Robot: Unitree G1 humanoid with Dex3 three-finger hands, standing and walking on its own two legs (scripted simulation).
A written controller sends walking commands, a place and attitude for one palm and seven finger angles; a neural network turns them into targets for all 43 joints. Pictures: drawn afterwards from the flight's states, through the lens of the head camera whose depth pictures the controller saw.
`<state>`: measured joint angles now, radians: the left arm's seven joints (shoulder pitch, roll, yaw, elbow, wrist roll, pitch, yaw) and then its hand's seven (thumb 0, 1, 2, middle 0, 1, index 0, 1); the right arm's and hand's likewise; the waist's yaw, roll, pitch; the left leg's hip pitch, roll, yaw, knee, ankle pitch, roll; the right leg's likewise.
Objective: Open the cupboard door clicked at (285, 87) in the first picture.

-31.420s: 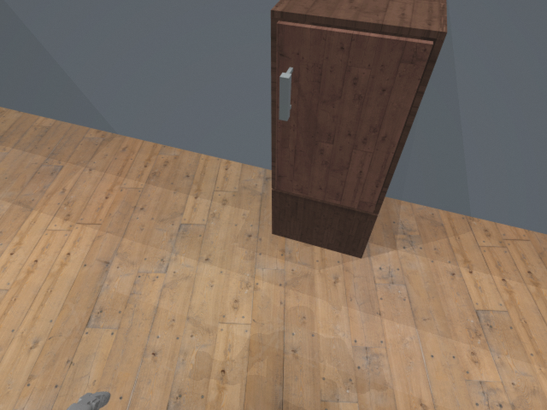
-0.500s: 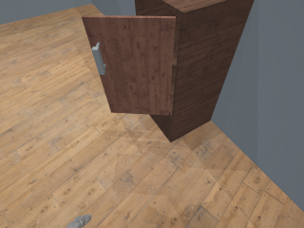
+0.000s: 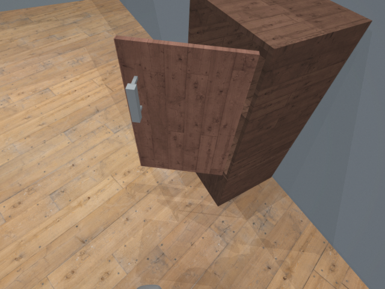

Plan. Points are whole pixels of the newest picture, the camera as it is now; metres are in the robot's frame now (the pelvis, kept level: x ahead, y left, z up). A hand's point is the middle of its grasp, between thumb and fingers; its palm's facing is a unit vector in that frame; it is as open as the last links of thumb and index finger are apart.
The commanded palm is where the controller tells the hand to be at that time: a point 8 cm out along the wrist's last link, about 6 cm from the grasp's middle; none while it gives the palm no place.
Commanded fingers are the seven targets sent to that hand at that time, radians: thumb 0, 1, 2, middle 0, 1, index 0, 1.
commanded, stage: come to a stop and stand still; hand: left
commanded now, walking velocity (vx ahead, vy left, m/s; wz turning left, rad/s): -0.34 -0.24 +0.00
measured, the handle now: (136, 99) +0.60 +0.23 -0.01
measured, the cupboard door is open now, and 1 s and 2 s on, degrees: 55 55 55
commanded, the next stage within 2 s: look again from close up in 0.74 s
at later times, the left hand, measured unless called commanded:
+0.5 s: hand out of the picture +0.10 +0.15 -0.17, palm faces -0.01 -0.97 -0.24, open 7.4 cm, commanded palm none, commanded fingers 0.00 0.90 0.90 -0.20 -0.30 -0.20 -0.30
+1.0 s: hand out of the picture +0.00 +0.13 -0.17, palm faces +0.02 -0.98 -0.20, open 7.4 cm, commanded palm none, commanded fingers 0.00 0.90 0.90 -0.20 -0.30 -0.20 -0.30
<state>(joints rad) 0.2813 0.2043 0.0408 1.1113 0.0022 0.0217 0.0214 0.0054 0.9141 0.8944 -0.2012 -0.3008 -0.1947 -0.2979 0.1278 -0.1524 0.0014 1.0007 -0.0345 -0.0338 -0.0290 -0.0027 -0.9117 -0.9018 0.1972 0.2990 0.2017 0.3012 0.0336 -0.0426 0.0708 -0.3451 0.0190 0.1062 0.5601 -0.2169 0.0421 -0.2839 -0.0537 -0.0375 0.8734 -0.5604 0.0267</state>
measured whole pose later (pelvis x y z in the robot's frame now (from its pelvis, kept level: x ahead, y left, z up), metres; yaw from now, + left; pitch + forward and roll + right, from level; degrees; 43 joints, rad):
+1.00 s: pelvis -0.01 -0.05 +0.01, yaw -1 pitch -2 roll -1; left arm 0.34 0.19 0.00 1.02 0.02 0.00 0.03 0.01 0.90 0.89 -0.20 -0.30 -0.20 -0.30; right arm 0.23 -0.17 0.00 1.04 -0.02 0.00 -0.01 0.00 -0.92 -0.90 0.20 0.30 0.20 0.30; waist 0.01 -0.01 0.01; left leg -0.25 0.01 0.06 0.49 -0.20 0.04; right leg -0.16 0.00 -0.06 0.45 -0.26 0.00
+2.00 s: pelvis +0.03 +0.05 +0.01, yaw -3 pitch -1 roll -2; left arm 0.32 0.14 0.06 1.05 0.03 0.01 0.03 0.01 0.91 0.89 -0.20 -0.30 -0.19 -0.30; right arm 0.44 -0.09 0.00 1.11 -0.02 -0.06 -0.04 0.00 -0.91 -0.90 0.20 0.30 0.20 0.30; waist -0.02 -0.03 -0.01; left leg -0.13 -0.10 0.18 0.30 -0.18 0.15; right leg -0.49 -0.07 -0.04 1.00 -0.22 0.01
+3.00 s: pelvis -0.06 +0.15 -0.03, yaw -4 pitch -5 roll -4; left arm 0.34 0.29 0.07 0.95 0.03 0.05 0.04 0.01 0.90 0.89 -0.20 -0.30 -0.20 -0.30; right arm 0.18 -0.22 -0.05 0.86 -0.01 0.01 0.00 0.00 -0.91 -0.90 0.20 0.30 0.20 0.30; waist 0.02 -0.05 0.06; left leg -0.36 -0.03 -0.03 0.81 -0.39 0.01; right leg -0.37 -0.08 0.00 0.73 -0.33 0.02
